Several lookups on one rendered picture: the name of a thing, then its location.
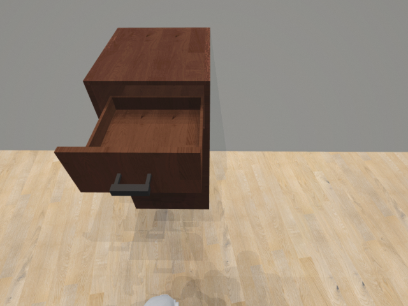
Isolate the handle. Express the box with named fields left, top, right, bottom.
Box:
left=109, top=173, right=152, bottom=196

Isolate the cabinet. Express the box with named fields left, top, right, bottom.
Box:
left=83, top=27, right=210, bottom=209

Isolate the drawer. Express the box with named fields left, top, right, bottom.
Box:
left=54, top=96, right=204, bottom=193

